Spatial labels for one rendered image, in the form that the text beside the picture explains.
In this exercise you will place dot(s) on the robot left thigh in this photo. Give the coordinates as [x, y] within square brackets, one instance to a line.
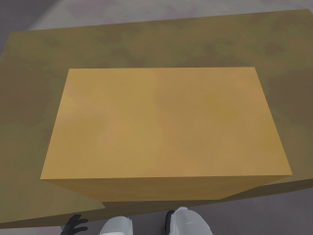
[119, 225]

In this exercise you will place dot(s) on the pedestal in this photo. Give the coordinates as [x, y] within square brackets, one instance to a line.
[33, 72]

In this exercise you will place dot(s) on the robot left hand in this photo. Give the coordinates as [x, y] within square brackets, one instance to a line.
[74, 221]

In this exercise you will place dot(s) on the robot right foot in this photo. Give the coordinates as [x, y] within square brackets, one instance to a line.
[168, 221]

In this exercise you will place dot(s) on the carton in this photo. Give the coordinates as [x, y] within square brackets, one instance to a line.
[163, 134]

